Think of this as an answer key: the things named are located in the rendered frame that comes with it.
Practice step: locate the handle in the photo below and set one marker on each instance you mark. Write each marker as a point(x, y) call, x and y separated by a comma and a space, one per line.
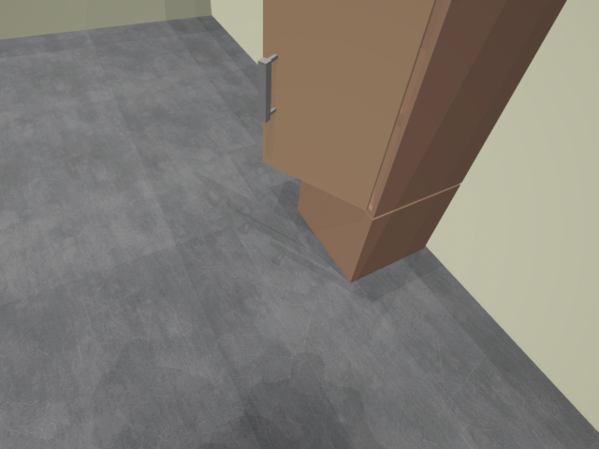
point(264, 88)

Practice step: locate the cupboard door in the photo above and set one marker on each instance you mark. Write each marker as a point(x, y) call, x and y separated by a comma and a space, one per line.
point(338, 84)

